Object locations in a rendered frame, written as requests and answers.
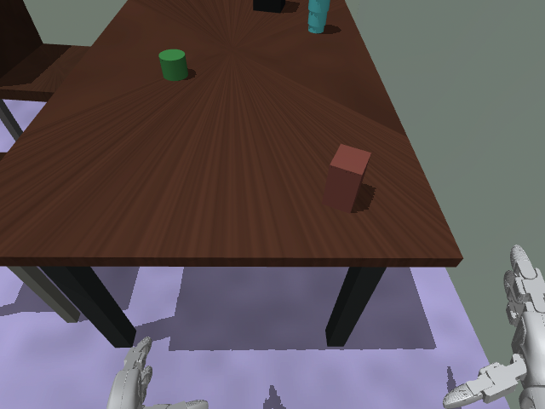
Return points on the right robot arm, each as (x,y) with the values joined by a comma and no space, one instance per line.
(533,397)

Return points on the left robot hand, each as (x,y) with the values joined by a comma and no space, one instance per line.
(129,386)

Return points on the right robot hand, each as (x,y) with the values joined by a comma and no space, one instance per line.
(525,289)

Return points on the chair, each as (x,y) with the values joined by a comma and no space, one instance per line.
(46,290)
(30,70)

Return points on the table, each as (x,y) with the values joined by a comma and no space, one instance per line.
(225,168)

